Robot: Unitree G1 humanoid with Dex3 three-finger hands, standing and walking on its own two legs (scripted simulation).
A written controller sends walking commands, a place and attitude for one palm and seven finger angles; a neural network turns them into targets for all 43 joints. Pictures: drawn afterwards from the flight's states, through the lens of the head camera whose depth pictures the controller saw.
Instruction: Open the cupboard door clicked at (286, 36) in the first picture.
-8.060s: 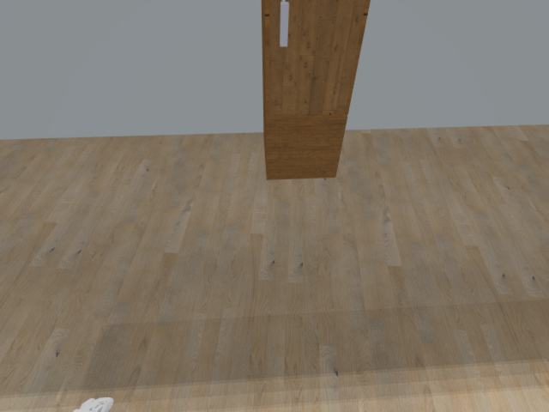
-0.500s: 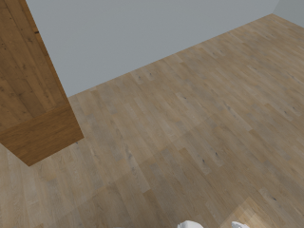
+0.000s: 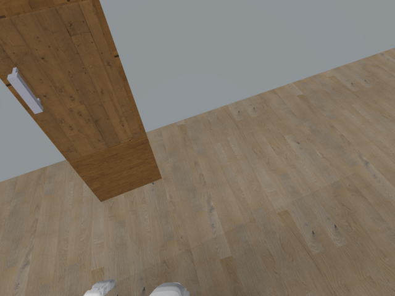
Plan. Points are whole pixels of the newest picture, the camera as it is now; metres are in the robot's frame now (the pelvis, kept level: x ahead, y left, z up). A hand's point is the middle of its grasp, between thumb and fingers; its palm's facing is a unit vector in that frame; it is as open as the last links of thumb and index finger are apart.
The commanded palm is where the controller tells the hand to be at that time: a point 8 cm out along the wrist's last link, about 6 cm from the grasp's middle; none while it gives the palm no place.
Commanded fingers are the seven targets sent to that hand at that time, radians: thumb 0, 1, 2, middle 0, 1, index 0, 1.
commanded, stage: turn to face it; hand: left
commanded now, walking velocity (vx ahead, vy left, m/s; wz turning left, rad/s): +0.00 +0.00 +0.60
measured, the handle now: (27, 90) +0.72 +0.58 +0.04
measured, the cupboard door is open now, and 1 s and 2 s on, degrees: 0 0 0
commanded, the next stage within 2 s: take the last steps up to it in 0.62 s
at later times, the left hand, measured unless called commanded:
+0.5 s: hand out of the picture -0.05 +0.28 -0.18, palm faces +0.31 -0.92 -0.26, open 7.4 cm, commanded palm none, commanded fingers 0.00 0.90 0.90 -0.20 -0.30 -0.20 -0.30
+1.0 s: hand out of the picture -0.03 +0.20 -0.15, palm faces +0.41 -0.88 -0.25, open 7.3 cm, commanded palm none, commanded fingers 0.00 0.90 0.90 -0.20 -0.30 -0.20 -0.30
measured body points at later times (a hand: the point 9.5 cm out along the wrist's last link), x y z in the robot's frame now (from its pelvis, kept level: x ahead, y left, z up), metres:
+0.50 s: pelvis -0.01 +0.06 +0.00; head +0.01 +0.09 +0.45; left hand -0.06 +0.32 -0.16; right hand +0.17 -0.15 -0.12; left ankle -0.04 +0.14 -0.74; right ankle +0.00 -0.10 -0.66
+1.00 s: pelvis +0.01 +0.02 +0.01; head +0.02 -0.02 +0.46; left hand -0.05 +0.25 -0.13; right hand +0.10 -0.21 -0.16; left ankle -0.04 +0.16 -0.66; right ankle +0.03 -0.07 -0.74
